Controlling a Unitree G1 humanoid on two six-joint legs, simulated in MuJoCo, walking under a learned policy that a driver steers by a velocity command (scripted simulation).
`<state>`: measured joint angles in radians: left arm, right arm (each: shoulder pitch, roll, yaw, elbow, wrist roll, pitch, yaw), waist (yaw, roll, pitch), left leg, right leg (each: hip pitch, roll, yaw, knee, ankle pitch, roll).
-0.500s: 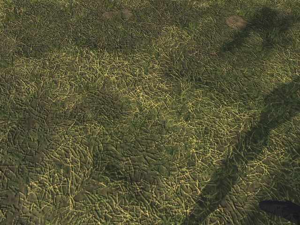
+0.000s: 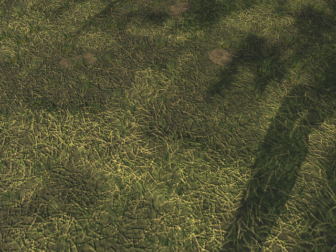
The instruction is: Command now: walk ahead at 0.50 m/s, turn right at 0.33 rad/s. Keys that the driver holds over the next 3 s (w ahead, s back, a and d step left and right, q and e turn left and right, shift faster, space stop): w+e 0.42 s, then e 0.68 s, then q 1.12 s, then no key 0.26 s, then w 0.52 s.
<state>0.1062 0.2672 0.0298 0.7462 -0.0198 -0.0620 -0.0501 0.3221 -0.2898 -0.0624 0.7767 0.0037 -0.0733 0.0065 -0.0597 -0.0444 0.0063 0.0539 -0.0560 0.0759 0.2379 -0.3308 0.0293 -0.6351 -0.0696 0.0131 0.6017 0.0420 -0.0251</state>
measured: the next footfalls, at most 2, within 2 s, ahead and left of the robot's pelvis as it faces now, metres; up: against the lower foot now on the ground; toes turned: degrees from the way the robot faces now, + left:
right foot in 0.08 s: +0.22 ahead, -0.12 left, +0.00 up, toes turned -4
left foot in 0.54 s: +0.53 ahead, +0.02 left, +0.00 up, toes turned -23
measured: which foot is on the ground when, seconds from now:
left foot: down 0.00-0.10, up 0.12-0.52, down 0.54-1.00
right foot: up 0.00-0.06, down 0.08-0.56, up 0.58-0.98, down 1.00-1.00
